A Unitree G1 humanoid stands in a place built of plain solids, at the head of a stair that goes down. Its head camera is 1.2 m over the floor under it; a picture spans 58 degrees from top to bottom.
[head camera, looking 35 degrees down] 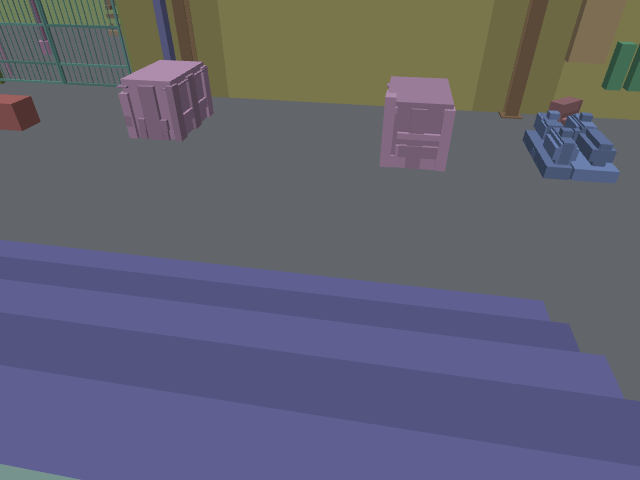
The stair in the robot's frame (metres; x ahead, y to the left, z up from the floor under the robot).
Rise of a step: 0.19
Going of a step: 0.42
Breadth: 4.95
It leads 10 degrees to the right of straight ahead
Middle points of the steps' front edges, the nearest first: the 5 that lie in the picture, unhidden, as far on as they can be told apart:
1.10 1.10 -0.19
1.51 1.03 -0.39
1.92 0.96 -0.58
2.34 0.88 -0.77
2.75 0.81 -0.97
